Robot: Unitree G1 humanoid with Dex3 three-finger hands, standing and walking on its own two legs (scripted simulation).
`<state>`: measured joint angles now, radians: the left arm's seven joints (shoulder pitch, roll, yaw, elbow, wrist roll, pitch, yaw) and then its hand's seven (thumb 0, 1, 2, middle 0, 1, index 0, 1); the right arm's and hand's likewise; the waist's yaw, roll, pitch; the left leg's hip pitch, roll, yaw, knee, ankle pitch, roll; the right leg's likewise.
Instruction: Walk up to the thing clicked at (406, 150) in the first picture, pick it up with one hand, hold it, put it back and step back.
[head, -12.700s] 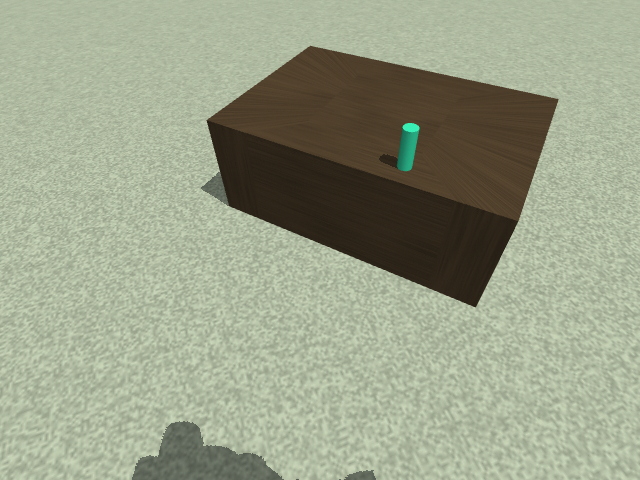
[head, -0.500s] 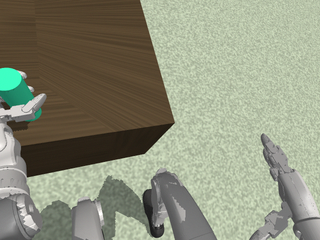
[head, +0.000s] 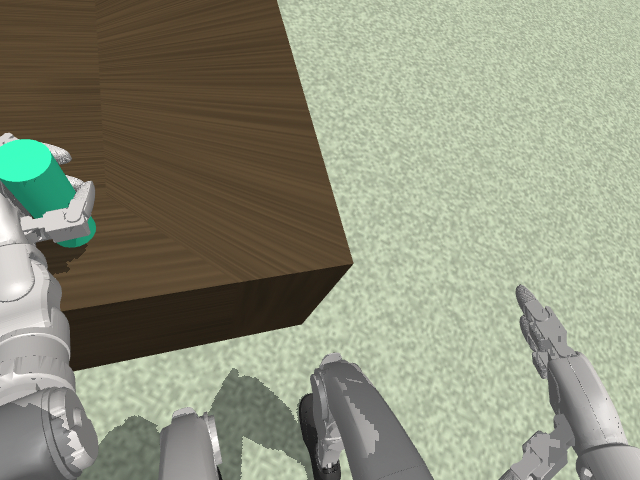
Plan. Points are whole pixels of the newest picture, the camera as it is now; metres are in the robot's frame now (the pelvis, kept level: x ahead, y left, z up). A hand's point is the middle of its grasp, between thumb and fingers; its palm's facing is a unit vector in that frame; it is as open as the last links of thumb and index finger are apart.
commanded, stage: settle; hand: left
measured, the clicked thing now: (51, 200) +0.50 +0.21 -0.03
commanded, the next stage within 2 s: lift in 0.40 s
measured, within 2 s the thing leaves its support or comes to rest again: neither
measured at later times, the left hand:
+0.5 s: hand (54, 178) +0.51 +0.19 +0.00, palm faces +0.19 -0.98 -0.03, open 7.0 cm
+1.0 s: hand (39, 173) +0.47 +0.19 +0.06, palm faces +0.18 -0.98 -0.03, open 7.0 cm
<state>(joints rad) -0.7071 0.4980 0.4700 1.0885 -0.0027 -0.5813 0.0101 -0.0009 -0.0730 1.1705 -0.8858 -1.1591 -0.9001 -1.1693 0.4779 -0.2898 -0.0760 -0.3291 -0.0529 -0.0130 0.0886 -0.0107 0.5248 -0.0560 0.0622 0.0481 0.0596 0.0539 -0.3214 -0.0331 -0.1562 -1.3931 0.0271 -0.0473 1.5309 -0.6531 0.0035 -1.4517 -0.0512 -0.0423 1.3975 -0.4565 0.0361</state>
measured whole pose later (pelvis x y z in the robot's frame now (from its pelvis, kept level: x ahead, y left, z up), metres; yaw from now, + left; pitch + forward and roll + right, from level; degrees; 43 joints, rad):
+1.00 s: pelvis +0.03 +0.00 +0.05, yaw +1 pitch +24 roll -2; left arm -0.53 0.34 0.36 0.85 -0.06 -0.51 0.00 0.00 -0.08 1.18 -0.89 -1.15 -0.91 -1.16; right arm 0.47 -0.26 -0.07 -0.15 -0.05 0.03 0.05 -0.01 0.53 -0.05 0.06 0.05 0.06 0.05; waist -0.20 -0.02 -0.15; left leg -1.10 0.03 -0.03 1.30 -0.61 0.00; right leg -1.17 -0.05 -0.03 1.20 -0.44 0.03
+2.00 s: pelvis +0.05 -0.01 +0.11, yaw +1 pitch +13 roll +0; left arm -0.15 0.17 0.16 0.35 -0.13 -0.29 0.03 0.00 -0.08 1.19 -0.90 -1.14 -0.92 -1.15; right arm 0.44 -0.21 -0.08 0.10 0.00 0.07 -0.02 -0.01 0.55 -0.05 0.06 0.05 0.05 0.05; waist -0.04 -0.01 -0.10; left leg -0.67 0.01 0.02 0.98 -0.52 -0.01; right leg -0.78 -0.05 0.00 0.95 -0.39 0.03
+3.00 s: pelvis +0.05 -0.01 +0.13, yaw +1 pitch +9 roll +0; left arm -0.07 0.15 0.13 0.24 -0.13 -0.23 0.06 0.00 -0.08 1.19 -0.90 -1.15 -0.92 -1.15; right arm 0.40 -0.20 -0.08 0.22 0.00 0.03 -0.03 -0.01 0.53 -0.05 0.05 0.05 0.05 0.05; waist -0.02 0.00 -0.08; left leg -0.55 0.01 0.01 0.89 -0.49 0.00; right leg -0.65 -0.05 -0.01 0.86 -0.35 0.04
